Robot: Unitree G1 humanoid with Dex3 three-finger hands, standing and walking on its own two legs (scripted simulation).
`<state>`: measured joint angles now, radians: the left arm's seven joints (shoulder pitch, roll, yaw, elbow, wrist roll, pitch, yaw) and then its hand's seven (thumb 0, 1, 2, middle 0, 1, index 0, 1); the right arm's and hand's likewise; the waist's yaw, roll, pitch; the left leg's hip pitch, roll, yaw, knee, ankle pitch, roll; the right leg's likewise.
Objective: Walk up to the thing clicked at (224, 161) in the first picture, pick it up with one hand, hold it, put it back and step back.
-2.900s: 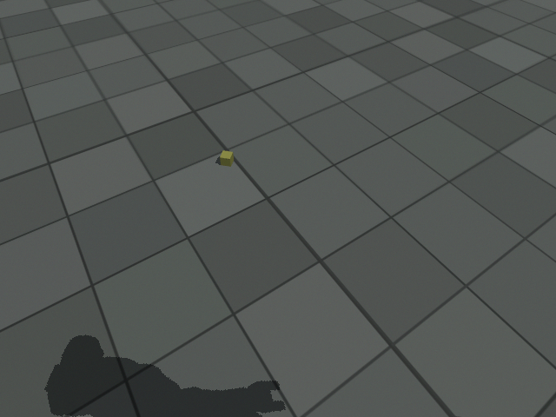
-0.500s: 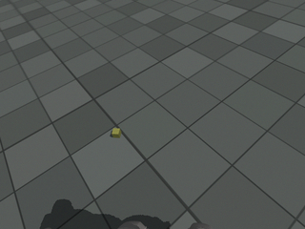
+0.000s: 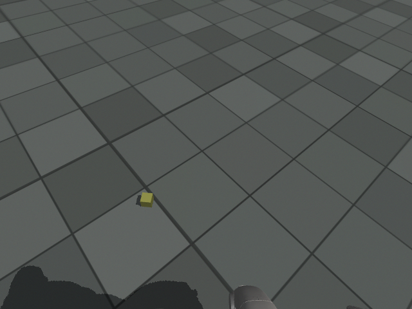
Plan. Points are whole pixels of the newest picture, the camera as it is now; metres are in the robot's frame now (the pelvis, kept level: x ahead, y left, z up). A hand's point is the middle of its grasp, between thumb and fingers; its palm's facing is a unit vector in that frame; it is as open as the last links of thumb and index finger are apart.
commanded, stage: walk up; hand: left
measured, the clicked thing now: (147, 199) +0.72 +0.25 -0.74
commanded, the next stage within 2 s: none
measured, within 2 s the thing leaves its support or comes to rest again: neither
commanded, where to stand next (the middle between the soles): +0.26 +0.06 m, yaw -3 degrees
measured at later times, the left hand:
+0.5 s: hand (34, 291) +0.18 +0.34 -0.11, palm faces -0.04 -0.87 -0.48, open 7.4 cm
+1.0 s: hand (46, 247) +0.29 +0.38 -0.17, palm faces -0.14 -0.93 -0.35, open 7.4 cm
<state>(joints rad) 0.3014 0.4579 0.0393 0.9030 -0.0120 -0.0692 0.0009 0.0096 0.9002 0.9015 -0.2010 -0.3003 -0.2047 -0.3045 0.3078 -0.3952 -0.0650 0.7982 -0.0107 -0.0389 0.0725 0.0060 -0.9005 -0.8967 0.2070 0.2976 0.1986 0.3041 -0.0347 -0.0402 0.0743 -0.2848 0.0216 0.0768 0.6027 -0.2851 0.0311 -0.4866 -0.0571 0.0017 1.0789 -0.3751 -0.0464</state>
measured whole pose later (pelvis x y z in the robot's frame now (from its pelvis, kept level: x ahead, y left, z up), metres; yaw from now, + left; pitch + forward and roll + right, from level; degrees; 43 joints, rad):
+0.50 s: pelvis +0.13 +0.05 +0.00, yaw -2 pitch -3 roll +0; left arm 0.35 0.40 0.04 0.84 0.02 -0.09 0.00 0.01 0.89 0.90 -0.21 -0.30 -0.21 -0.31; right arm 0.29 -0.45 -0.08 0.80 -0.01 0.02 0.08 0.01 -0.90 -0.90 0.21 0.30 0.20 0.30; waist 0.02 0.09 0.09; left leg -0.51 0.09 -0.05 0.93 -0.33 -0.01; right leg -0.25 -0.07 -0.06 0.56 -0.25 0.00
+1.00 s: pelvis +0.19 +0.12 -0.01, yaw -5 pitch -2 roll +0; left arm 0.20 0.42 0.04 0.94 0.01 0.02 -0.01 0.01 0.90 0.90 -0.20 -0.30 -0.20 -0.30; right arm 0.26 -0.39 -0.02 0.88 -0.01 -0.06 -0.02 0.01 -0.90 -0.90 0.21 0.30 0.20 0.30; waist -0.02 -0.06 0.12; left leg -0.35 0.06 0.08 0.69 -0.32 0.01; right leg -0.38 -0.05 0.01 0.78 -0.39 -0.03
